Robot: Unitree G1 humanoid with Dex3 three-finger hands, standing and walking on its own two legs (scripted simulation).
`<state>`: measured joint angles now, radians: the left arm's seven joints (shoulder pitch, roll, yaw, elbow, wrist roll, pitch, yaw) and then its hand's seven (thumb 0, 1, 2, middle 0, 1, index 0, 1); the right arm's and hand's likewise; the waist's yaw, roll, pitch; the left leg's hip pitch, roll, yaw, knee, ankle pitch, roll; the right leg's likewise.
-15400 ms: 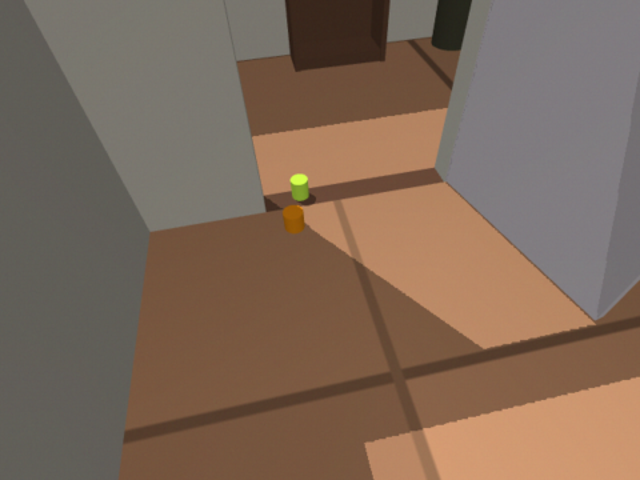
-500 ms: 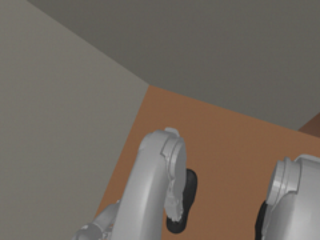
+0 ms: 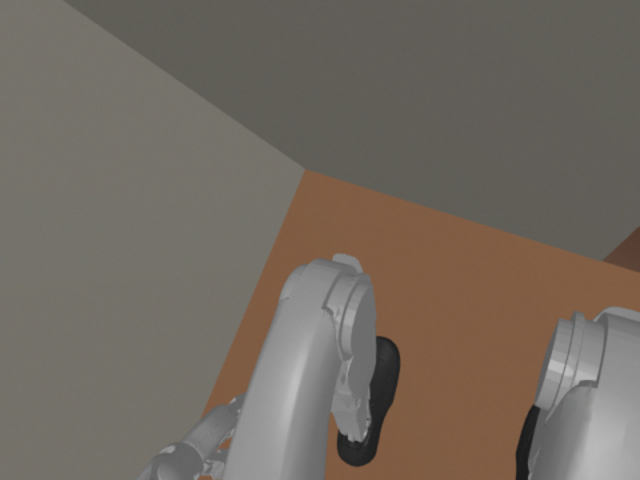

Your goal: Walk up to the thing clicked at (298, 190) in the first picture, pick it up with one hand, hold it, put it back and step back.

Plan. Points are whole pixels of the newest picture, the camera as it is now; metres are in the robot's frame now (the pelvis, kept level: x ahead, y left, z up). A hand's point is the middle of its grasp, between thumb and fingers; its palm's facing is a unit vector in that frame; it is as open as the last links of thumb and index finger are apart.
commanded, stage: close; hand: right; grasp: from above
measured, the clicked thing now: out of the picture +0.40 -0.40 -0.24
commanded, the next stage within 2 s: settle in 1.16 s
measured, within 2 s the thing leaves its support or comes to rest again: leaves its support in 1.68 s
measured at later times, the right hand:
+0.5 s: hand out of the picture +0.38 -0.40 -0.21, palm faces -0.46 +0.18 -0.87, open 13.6 cm
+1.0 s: hand out of the picture +0.38 -0.40 -0.21, palm faces -0.45 +0.17 -0.88, open 12.1 cm
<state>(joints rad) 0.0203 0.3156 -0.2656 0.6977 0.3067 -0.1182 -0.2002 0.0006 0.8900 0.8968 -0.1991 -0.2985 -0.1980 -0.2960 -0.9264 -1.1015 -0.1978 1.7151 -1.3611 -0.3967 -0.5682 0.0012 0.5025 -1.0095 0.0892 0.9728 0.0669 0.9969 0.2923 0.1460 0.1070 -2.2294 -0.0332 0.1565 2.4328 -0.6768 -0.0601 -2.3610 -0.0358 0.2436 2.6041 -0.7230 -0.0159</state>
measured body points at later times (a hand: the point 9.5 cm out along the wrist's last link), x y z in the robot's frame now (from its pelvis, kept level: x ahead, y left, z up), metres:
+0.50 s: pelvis +0.00 +0.00 +0.00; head +0.24 -0.14 +0.35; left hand +0.11 +0.25 -0.07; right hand +0.40 -0.40 -0.16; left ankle +0.11 +0.12 -0.25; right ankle +0.06 -0.12 -0.25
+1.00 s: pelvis +0.00 +0.00 +0.00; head +0.24 -0.14 +0.36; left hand +0.11 +0.26 -0.07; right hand +0.40 -0.40 -0.16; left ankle +0.11 +0.12 -0.25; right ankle +0.06 -0.12 -0.25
